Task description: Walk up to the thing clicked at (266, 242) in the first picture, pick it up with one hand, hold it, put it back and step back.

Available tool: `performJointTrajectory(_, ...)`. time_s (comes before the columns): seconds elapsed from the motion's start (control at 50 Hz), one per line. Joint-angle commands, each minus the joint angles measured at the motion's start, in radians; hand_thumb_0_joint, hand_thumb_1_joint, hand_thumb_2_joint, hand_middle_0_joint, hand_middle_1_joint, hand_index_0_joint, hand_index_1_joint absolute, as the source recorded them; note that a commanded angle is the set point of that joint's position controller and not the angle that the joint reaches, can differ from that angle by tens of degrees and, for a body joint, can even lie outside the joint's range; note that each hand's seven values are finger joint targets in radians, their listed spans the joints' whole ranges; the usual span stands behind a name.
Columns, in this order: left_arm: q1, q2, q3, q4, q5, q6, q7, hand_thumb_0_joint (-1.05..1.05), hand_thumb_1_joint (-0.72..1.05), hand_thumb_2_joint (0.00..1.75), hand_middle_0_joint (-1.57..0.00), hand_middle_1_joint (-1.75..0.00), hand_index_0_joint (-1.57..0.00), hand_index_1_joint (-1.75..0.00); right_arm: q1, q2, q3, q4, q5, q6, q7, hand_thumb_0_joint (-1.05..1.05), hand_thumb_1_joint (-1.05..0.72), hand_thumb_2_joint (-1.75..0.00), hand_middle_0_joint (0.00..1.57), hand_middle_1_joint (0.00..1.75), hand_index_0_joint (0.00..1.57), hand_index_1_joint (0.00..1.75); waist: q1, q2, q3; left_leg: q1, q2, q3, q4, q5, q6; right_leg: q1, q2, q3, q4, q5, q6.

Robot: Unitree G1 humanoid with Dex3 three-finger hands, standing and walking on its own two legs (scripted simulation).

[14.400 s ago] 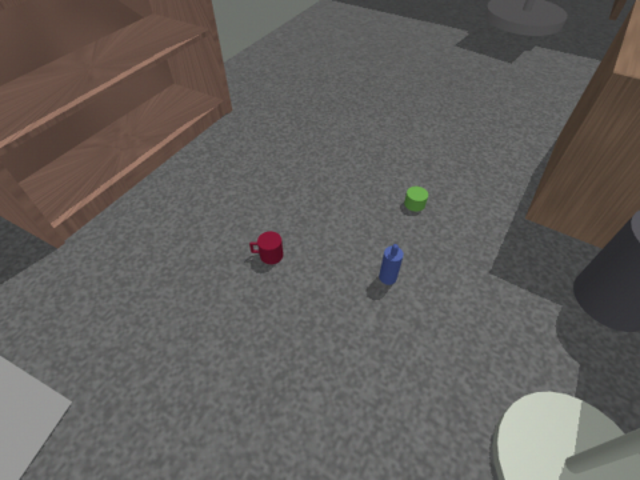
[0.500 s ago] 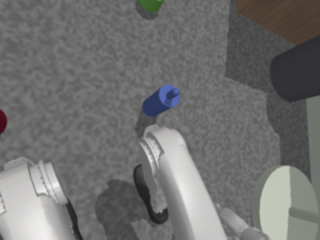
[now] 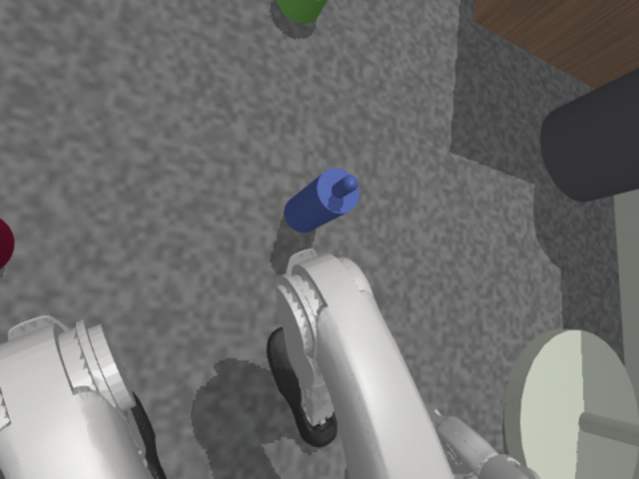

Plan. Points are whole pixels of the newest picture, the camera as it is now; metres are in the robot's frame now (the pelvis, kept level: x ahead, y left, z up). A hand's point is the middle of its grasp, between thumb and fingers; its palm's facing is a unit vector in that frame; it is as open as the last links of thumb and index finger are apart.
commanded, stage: settle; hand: left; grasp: from above
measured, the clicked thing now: out of the picture +0.42 +0.33 -0.26
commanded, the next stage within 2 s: lift in 0.84 s
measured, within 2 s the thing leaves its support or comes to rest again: leaves its support in 0.38 s
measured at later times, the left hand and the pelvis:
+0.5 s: hand out of the picture +0.41 +0.32 -0.19, palm faces -0.38 -0.11 -0.92, open 12.0 cm; pelvis +0.01 +0.00 +0.01, yaw +2 degrees
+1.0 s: hand out of the picture +0.41 +0.32 -0.12, palm faces -0.45 -0.11 -0.88, open 11.9 cm; pelvis +0.00 +0.00 +0.05, yaw +6 degrees
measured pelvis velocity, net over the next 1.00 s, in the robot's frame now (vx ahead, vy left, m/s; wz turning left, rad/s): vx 0.00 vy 0.00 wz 0.10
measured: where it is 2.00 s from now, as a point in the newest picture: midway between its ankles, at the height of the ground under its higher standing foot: (232, 439)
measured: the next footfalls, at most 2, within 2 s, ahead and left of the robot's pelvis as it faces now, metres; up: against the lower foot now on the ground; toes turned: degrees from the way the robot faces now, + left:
none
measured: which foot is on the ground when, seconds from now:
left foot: down 0.00-1.00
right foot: down 0.00-1.00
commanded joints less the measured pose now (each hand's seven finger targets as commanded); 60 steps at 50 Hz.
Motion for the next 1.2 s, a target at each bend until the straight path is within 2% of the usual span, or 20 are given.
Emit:
performJointTrajectory(0.0,-0.192,0.18,0.02,-0.08,-0.022,0.013,0.008,0.0,0.15,1.07,-0.59,-1.08,-0.61,-1.06,0.187,-0.291,-0.082,-0.009,0.009,-0.005,-0.014,0.0,-0.91,-0.9,0.2,0.3,0.2,0.3,-0.044,0.321,-0.58,0.405,-0.003,0.124,-0.223,0.085,0.053,0.317,0.028,-0.102,-0.266,0.178,-0.073)
performJointTrajectory(0.06,-0.213,0.178,0.014,-0.095,-0.021,0.021,-0.007,0.0,0.16,1.09,-0.6,-1.1,-0.61,-1.09,0.196,-0.291,-0.086,-0.008,0.01,-0.006,-0.013,0.0,-0.92,-0.9,0.2,0.3,0.2,0.3,-0.048,0.339,-0.574,0.409,-0.005,0.124,-0.226,0.077,0.053,0.295,0.022,-0.114,-0.256,0.175,-0.074)
performJointTrajectory(0.12,-0.222,0.211,0.052,-0.169,-0.022,0.023,-0.009,0.0,0.18,1.11,-0.61,-1.11,-0.62,-1.1,0.199,-0.288,-0.099,-0.002,0.016,0.001,-0.016,0.0,-0.91,-0.9,0.2,0.3,0.2,0.3,-0.012,0.4,-0.643,0.449,-0.004,0.129,-0.233,0.099,0.046,0.313,0.022,-0.107,-0.246,0.187,-0.082)
performJointTrajectory(0.16,-0.236,0.197,0.051,-0.204,-0.015,0.024,-0.012,0.0,0.18,1.13,-0.61,-1.13,-0.62,-1.11,0.197,-0.294,-0.108,-0.001,0.015,0.0,-0.011,0.0,-0.92,-0.9,0.2,0.3,0.2,0.3,-0.017,0.408,-0.644,0.449,-0.006,0.13,-0.223,0.116,0.044,0.29,0.02,-0.122,-0.238,0.204,-0.087)
performJointTrajectory(0.24,-0.224,0.192,0.073,-0.358,-0.01,0.029,-0.015,0.0,0.22,1.12,-0.63,-1.13,-0.64,-1.11,0.199,-0.294,-0.152,0.0,0.025,0.005,-0.006,0.0,-0.92,-0.9,0.2,0.3,0.2,0.3,0.019,0.499,-0.735,0.516,-0.008,0.146,-0.244,0.15,0.032,0.295,0.017,-0.117,-0.234,0.23,-0.097)
performJointTrajectory(0.28,-0.172,0.168,0.075,-0.427,-0.016,0.042,-0.021,0.0,0.21,1.11,-0.63,-1.13,-0.64,-1.12,0.186,-0.274,-0.17,-0.01,0.044,0.014,-0.006,0.0,-0.92,-0.91,0.2,0.3,0.2,0.3,0.049,0.534,-0.797,0.542,-0.007,0.16,-0.246,0.172,0.033,0.323,0.019,-0.087,-0.239,0.249,-0.098)
performJointTrajectory(0.32,-0.167,0.14,0.072,-0.495,-0.022,0.056,-0.029,0.0,0.24,1.12,-0.64,-1.13,-0.66,-1.11,0.202,-0.27,-0.194,0.004,0.06,0.021,-0.003,0.0,-0.91,-0.9,0.2,0.3,0.2,0.3,0.054,0.546,-0.801,0.537,-0.01,0.173,-0.25,0.18,0.032,0.303,0.014,-0.086,-0.244,0.26,-0.101)
performJointTrajectory(0.34,-0.144,0.143,0.087,-0.563,-0.029,0.068,-0.034,0.0,0.24,1.12,-0.65,-1.12,-0.66,-1.1,0.207,-0.264,-0.208,0.004,0.071,0.031,-0.004,0.0,-0.91,-0.9,0.2,0.3,0.2,0.3,0.081,0.565,-0.854,0.572,-0.012,0.177,-0.269,0.196,0.031,0.32,0.012,-0.08,-0.253,0.272,-0.101)
performJointTrajectory(0.36,-0.148,0.117,0.063,-0.578,-0.037,0.082,-0.046,0.0,0.26,1.1,-0.66,-1.11,-0.68,-1.09,0.204,-0.26,-0.223,0.004,0.083,0.036,-0.005,0.0,-0.92,-0.9,0.2,0.3,0.2,0.3,0.073,0.565,-0.854,0.577,-0.01,0.183,-0.267,0.196,0.031,0.305,0.008,-0.074,-0.257,0.275,-0.103)
performJointTrajectory(0.4,-0.154,0.098,0.053,-0.674,-0.052,0.103,-0.067,0.0,0.26,1.09,-0.68,-1.08,-0.69,-1.07,0.201,-0.254,-0.243,0.004,0.105,0.054,-0.011,0.0,-0.91,-0.9,0.2,0.3,0.2,0.3,0.097,0.589,-0.895,0.609,-0.014,0.185,-0.307,0.193,0.027,0.285,-0.002,-0.072,-0.26,0.268,-0.111)
performJointTrajectory(0.42,-0.145,0.051,0.018,-0.658,-0.054,0.118,-0.081,0.0,0.28,1.08,-0.69,-1.08,-0.7,-1.07,0.201,-0.244,-0.252,0.01,0.113,0.062,-0.01,0.0,-0.92,-0.91,0.2,0.3,0.2,0.3,0.085,0.577,-0.879,0.61,-0.01,0.184,-0.312,0.19,0.027,0.265,-0.002,-0.069,-0.256,0.269,-0.111)
performJointTrajectory(0.46,-0.176,0.061,0.034,-0.69,-0.061,0.141,-0.1,0.0,0.34,1.05,-0.72,-1.05,-0.74,-1.03,0.212,-0.249,-0.266,0.019,0.127,0.079,-0.022,0.0,-0.91,-0.9,0.2,0.3,0.2,0.3,0.088,0.531,-0.884,0.616,-0.013,0.184,-0.323,0.198,0.032,0.257,-0.008,-0.07,-0.271,0.28,-0.106)
performJointTrajectory(0.6,-0.204,0.023,-0.019,-0.668,-0.07,0.165,-0.201,0.0,0.49,1.18,-0.88,-1.07,-0.88,-1.07,0.214,-0.206,-0.271,0.005,0.144,0.124,-0.065,0.0,-0.91,-0.9,0.2,0.3,0.2,0.3,0.089,0.422,-0.891,0.596,-0.025,0.209,-0.347,0.184,0.053,0.332,-0.012,-0.021,-0.336,0.256,-0.103)
performJointTrajectory(0.64,-0.184,0.041,0.004,-0.682,-0.079,0.163,-0.222,0.0,0.53,1.22,-0.92,-1.08,-0.92,-1.09,0.214,-0.207,-0.27,-0.005,0.149,0.132,-0.079,0.0,-0.92,-0.91,0.2,0.3,0.2,0.3,0.11,0.39,-0.896,0.593,-0.03,0.217,-0.356,0.198,0.055,0.358,-0.019,-0.021,-0.35,0.265,-0.102)
performJointTrajectory(0.78,-0.2,0.04,0.005,-0.673,-0.073,0.14,-0.28,0.0,0.62,1.26,-0.98,-1.1,-0.98,-1.11,0.211,-0.178,-0.266,-0.032,0.154,0.162,-0.119,0.0,-0.91,-0.9,0.2,0.3,0.2,0.3,0.116,0.337,-0.923,0.572,-0.033,0.233,-0.368,0.214,0.061,0.432,-0.021,0.02,-0.385,0.272,-0.094)
performJointTrajectory(0.92,-0.217,0.062,0.015,-0.7,-0.06,0.118,-0.301,0.0,0.59,1.16,-1.02,-1.07,-1.02,-1.06,0.226,-0.181,-0.276,-0.035,0.162,0.183,-0.153,0.0,-0.94,-0.91,0.2,0.3,0.2,0.3,0.127,0.368,-0.907,0.614,-0.038,0.231,-0.411,0.167,0.054,0.382,-0.028,0.006,-0.401,0.211,-0.102)
performJointTrajectory(1.0,-0.208,0.06,0.025,-0.785,-0.083,0.12,-0.314,0.0,0.58,1.18,-0.96,-1.0,-0.96,-1.0,0.238,-0.178,-0.293,-0.039,0.175,0.19,-0.168,0.0,-0.92,-0.9,0.2,0.3,0.2,0.3,0.155,0.399,-0.995,0.683,-0.041,0.237,-0.45,0.174,0.052,0.399,-0.035,0.006,-0.41,0.22,-0.103)
performJointTrajectory(1.06,-0.173,0.066,0.026,-0.826,-0.102,0.139,-0.343,0.0,0.56,1.22,-0.95,-1.01,-0.94,-1.02,0.258,-0.182,-0.316,-0.04,0.19,0.199,-0.174,0.0,-0.92,-0.9,0.2,0.3,0.2,0.3,0.168,0.402,-1.007,0.72,-0.042,0.243,-0.481,0.186,0.053,0.419,-0.041,0.014,-0.438,0.229,-0.104)
performJointTrajectory(1.1,-0.168,0.047,0.002,-0.852,-0.112,0.143,-0.371,0.0,0.51,1.25,-0.93,-1.0,-0.92,-1.02,0.261,-0.171,-0.32,-0.042,0.197,0.207,-0.178,0.0,-0.92,-0.91,0.2,0.3,0.2,0.3,0.154,0.387,-1.002,0.717,-0.043,0.244,-0.49,0.178,0.057,0.432,-0.041,0.023,-0.457,0.225,-0.102)
performJointTrajectory(1.18,-0.083,0.048,0.016,-0.901,-0.114,0.145,-0.401,0.0,0.49,1.23,-0.91,-1.0,-0.89,-1.01,0.26,-0.173,-0.335,-0.055,0.213,0.219,-0.188,0.0,-0.91,-0.9,0.2,0.3,0.2,0.3,0.182,0.383,-0.998,0.776,-0.048,0.23,-0.552,0.153,0.052,0.418,-0.05,0.016,-0.477,0.187,-0.108)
